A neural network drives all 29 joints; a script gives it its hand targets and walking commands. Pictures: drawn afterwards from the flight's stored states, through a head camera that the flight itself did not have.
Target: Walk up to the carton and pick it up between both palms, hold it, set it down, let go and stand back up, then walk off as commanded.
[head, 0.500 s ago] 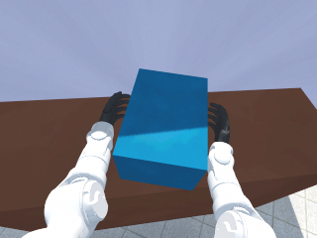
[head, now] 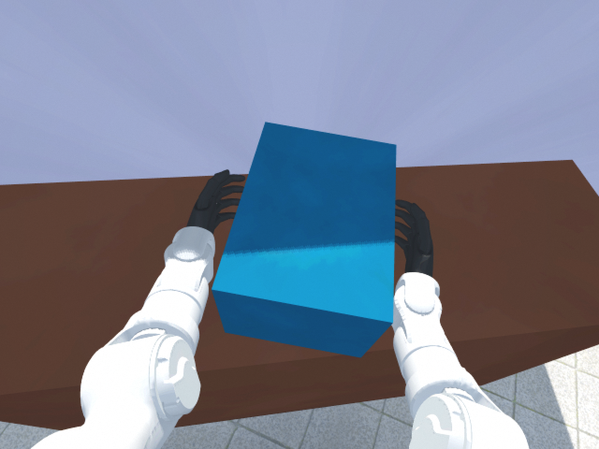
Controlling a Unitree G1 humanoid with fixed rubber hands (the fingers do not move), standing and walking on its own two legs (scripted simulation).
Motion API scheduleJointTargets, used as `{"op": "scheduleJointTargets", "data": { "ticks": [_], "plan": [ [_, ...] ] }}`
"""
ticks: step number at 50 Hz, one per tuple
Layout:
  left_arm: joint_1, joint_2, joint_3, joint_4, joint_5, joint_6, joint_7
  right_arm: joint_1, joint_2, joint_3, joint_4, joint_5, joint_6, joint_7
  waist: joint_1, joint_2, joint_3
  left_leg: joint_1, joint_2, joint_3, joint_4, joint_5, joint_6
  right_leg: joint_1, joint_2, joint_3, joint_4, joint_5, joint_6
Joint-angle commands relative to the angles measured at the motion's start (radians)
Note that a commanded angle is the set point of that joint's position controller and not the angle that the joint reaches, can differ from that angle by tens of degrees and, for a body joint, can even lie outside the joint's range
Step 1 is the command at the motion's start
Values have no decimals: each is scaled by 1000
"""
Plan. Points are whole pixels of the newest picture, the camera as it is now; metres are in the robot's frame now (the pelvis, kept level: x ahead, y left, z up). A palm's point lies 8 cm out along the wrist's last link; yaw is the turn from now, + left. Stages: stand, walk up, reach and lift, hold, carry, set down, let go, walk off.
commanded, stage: set down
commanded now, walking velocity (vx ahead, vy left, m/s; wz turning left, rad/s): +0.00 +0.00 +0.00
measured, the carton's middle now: (312, 237) +0.42 -0.03 -0.01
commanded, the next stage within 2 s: none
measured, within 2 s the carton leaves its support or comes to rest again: rests again in 0.38 s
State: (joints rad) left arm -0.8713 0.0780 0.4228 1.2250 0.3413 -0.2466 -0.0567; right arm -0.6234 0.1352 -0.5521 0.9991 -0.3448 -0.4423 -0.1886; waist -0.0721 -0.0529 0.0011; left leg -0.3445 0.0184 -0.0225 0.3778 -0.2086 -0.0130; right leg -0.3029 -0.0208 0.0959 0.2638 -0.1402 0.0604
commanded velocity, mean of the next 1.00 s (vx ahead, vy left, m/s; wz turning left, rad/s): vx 0.00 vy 0.00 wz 0.00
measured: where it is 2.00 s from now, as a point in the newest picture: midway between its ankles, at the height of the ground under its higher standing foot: outside the picture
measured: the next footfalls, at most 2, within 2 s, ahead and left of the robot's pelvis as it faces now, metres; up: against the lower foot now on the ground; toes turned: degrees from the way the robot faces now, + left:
none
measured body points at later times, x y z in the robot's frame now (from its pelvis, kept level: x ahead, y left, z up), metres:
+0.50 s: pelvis -0.03 +0.01 -0.01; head +0.04 +0.04 +0.43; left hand +0.42 +0.15 +0.02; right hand +0.35 -0.15 +0.01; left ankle -0.02 +0.12 -0.75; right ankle -0.01 -0.16 -0.75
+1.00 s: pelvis -0.06 +0.00 -0.01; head -0.03 +0.04 +0.43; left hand +0.36 +0.17 +0.01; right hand +0.31 -0.15 +0.02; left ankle -0.02 +0.12 -0.75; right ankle -0.01 -0.16 -0.75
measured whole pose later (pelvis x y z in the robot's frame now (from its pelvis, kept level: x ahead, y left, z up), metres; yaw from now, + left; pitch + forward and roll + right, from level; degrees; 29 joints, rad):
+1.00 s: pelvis -0.06 +0.00 -0.01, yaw +0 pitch +12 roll -2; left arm -0.82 0.23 -0.03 1.41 -0.18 -0.28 -0.04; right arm -0.66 0.06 -0.17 1.20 0.02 -0.35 -0.29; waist -0.07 -0.04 -0.16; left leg -0.56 0.02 -0.02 0.55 -0.19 -0.01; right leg -0.52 -0.01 0.10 0.43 -0.13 0.06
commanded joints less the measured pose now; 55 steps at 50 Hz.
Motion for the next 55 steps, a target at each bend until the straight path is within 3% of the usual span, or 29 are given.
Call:
{"op": "scheduleJointTargets", "data": {
  "ticks": [1,2,4,5,6,7,8,9,12,17,20,21,23,26,28,30,34,36,37,38,39,40,41,42,45,49,50,51,55],
  "plan": [
    [-413,154,-140,-43,-143,-36,55,-357,-83,256,115,176,-14,-8,16,120,-570,68,-16,128,128,372,-31,103,49,-138,131,400,-31],
    [-455,147,-171,-34,-191,-42,69,-397,-100,264,98,199,-23,-27,-16,100,-614,22,-25,122,151,404,-40,123,54,-138,161,456,-27],
    [-441,169,-202,-30,-238,-62,67,-403,-92,332,80,275,-52,-42,-12,118,-747,30,-34,123,194,485,-51,154,49,-127,190,572,-19],
    [-484,161,-238,4,-262,-73,68,-427,-107,327,104,295,-55,-47,-34,169,-766,4,-31,114,208,483,-66,117,49,-132,202,547,-29],
    [-459,169,-228,53,-270,-79,62,-411,-101,357,138,299,-62,-48,-11,141,-810,8,-30,110,223,501,-72,103,53,-133,210,569,-26],
    [-441,172,-237,61,-265,-78,64,-371,-131,342,164,300,-68,-60,-44,156,-783,26,-26,103,222,526,-82,129,60,-142,211,591,-26],
    [-473,225,-226,141,-288,-91,63,-430,-131,369,157,329,-68,-55,12,138,-793,-36,-37,118,241,498,-71,133,49,-117,228,602,-20],
    [-436,193,-245,77,-305,-101,54,-365,-132,363,150,327,-80,-73,-39,128,-829,-8,-40,113,243,507,-72,147,49,-126,242,669,-13],
    [-439,203,-242,134,-282,-98,52,-371,-170,389,258,395,-79,-59,9,180,-756,47,-30,111,261,582,-100,50,55,-133,234,588,-28],
    [-379,207,-325,23,-348,-103,52,-343,-201,405,179,422,-114,-70,-20,209,-819,166,-28,83,297,696,-128,-4,74,-156,215,551,-44],
    [-380,213,-326,62,-360,-92,45,-377,-214,410,138,413,-101,-73,-23,156,-785,92,-30,87,271,548,-106,19,69,-155,209,489,-40],
    [-326,235,-309,34,-358,-93,40,-328,-195,457,110,432,-95,-70,16,148,-753,99,-34,84,274,570,-100,35,67,-148,213,494,-42],
    [-497,248,-364,129,-400,-92,51,-510,-253,379,152,432,-57,-63,-8,188,-715,33,-28,64,262,394,-95,-113,63,-157,222,300,-61],
    [-320,254,-355,77,-425,-84,31,-325,-199,467,96,447,-43,-75,-10,100,-680,61,-37,76,241,347,-62,12,60,-149,207,359,-43],
    [-468,266,-418,141,-451,-90,33,-467,-244,387,174,427,-12,-82,-60,173,-639,10,-36,68,226,207,-71,-89,56,-163,209,207,-53],
    [-359,276,-393,107,-434,-72,30,-368,-233,435,126,447,0,-85,-13,157,-598,55,-35,75,208,200,-63,-40,60,-163,192,219,-58],
    [-329,266,-392,50,-456,-81,19,-356,-211,443,84,435,-12,-98,-25,128,-632,57,-39,70,200,233,-58,-7,64,-167,194,237,-43],
    [-451,283,-431,94,-471,-80,26,-455,-248,409,152,453,24,-92,-26,184,-575,-13,-25,40,157,17,-51,-62,57,-166,205,64,-52],
    [-380,291,-407,105,-481,-72,29,-413,-229,434,81,444,33,-100,0,112,-557,-27,-38,63,162,7,-40,-7,52,-161,199,64,-48],
    [-401,297,-435,68,-508,-86,28,-416,-221,425,68,448,38,-95,-24,117,-548,-42,-26,46,147,-36,-31,10,59,-167,213,53,-42],
    [-283,307,-411,-25,-500,-88,26,-265,-195,453,25,450,31,-106,-3,117,-596,36,-37,65,160,67,-32,69,54,-146,202,137,-44],
    [-430,314,-442,54,-521,-93,31,-414,-227,384,80,421,51,-110,-52,126,-576,-37,-40,66,164,-52,-24,-13,50,-149,196,-17,-42],
    [-374,297,-456,67,-530,-81,24,-372,-211,421,45,430,58,-115,-43,98,-592,-36,-38,52,155,-41,-19,34,55,-152,206,43,-41],
    [-447,328,-463,71,-557,-89,31,-439,-219,404,42,426,80,-111,-54,126,-573,-56,-47,68,158,-109,-24,-14,44,-146,194,-82,-43],
    [-261,308,-433,3,-534,-76,27,-293,-194,471,-28,460,58,-109,8,122,-617,27,-38,58,148,22,-31,76,52,-150,209,83,-40],
    [-174,310,-433,-34,-541,-66,4,-199,-159,501,-32,477,48,-124,-5,98,-556,55,-38,63,152,59,-27,118,49,-138,190,97,-39],
    [-311,330,-459,-24,-557,-65,4,-347,-197,455,-36,456,60,-121,-28,121,-560,40,-30,57,156,12,-37,58,43,-141,185,22,-39],
    [-143,300,-438,-117,-538,-67,-4,-169,-142,527,-67,495,47,-120,9,112,-565,97,-29,57,160,103,-34,121,50,-140,191,112,-41],
    [-149,358,-409,-182,-515,-32,-16,-183,-175,526,-88,512,32,-131,11,176,-494,131,-33,54,149,113,-61,118,53,-139,167,120,-45]
  ]
}}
